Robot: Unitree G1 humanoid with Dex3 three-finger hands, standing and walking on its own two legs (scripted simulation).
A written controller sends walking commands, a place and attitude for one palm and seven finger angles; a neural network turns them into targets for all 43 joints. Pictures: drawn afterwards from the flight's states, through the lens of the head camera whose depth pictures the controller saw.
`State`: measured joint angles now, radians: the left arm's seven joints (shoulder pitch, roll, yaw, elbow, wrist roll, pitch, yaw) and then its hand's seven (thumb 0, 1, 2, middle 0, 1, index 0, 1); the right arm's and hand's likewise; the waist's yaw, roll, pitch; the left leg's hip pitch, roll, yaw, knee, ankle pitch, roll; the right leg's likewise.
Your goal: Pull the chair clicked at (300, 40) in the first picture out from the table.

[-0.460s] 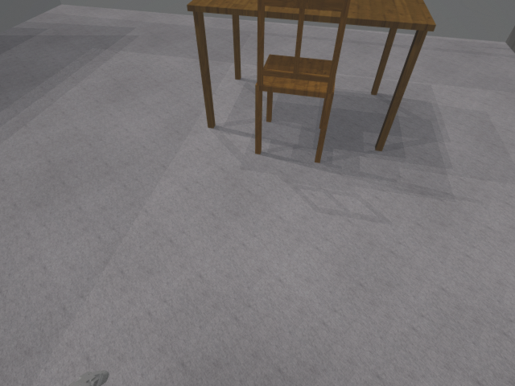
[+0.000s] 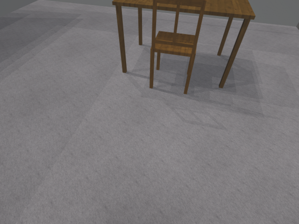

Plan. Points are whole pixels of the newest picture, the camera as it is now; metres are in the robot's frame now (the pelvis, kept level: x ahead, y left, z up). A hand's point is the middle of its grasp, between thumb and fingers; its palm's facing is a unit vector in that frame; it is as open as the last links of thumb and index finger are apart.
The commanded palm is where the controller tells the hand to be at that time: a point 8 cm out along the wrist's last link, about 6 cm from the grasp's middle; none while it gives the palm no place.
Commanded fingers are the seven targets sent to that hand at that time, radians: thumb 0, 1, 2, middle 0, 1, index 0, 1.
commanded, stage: stand and wait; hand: left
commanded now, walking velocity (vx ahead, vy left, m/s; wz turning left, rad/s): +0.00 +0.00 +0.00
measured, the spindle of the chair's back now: (176, 24) +1.54 -0.11 -0.09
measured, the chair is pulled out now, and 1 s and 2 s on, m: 0.00 0.00 0.00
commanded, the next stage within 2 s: look at it before walking up in 0.36 s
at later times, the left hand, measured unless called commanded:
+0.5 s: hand out of the picture +0.07 +0.25 -0.15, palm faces -0.02 -0.95 -0.32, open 7.4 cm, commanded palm none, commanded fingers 0.00 0.90 0.90 -0.20 -0.30 -0.20 -0.30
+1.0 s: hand out of the picture +0.08 +0.25 -0.15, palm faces -0.02 -0.94 -0.33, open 7.4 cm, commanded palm none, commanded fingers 0.00 0.90 0.90 -0.20 -0.30 -0.20 -0.30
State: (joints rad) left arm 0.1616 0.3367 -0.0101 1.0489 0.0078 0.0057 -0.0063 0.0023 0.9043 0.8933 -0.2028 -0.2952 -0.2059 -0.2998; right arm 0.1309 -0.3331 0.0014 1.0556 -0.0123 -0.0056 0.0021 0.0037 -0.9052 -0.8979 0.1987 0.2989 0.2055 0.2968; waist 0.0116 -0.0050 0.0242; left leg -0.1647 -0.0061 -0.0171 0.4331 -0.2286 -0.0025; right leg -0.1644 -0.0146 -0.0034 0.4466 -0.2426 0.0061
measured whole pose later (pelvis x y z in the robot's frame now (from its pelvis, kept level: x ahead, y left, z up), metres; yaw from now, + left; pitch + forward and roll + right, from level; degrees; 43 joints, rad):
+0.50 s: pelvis -0.01 +0.00 +0.00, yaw +0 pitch -2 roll +0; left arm 0.14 0.34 -0.01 1.08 0.01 0.00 -0.01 0.00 0.91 0.89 -0.20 -0.30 -0.21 -0.30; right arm 0.14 -0.33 0.00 1.11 -0.01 -0.01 0.01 0.00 -0.91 -0.90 0.20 0.30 0.20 0.30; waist 0.01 -0.01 0.03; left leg -0.16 -0.01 -0.02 0.39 -0.20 0.00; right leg -0.16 -0.01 0.00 0.41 -0.21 0.01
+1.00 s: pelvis +0.00 +0.00 +0.00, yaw +0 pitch -2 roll +0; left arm 0.14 0.34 -0.01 1.09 0.01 0.00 -0.01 0.00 0.91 0.89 -0.20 -0.30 -0.21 -0.30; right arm 0.11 -0.34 0.01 1.11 -0.01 -0.01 0.00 0.00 -0.91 -0.90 0.20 0.30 0.20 0.30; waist 0.01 -0.01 0.03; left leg -0.13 0.00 -0.01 0.37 -0.20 0.00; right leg -0.13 -0.01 0.00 0.38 -0.21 0.01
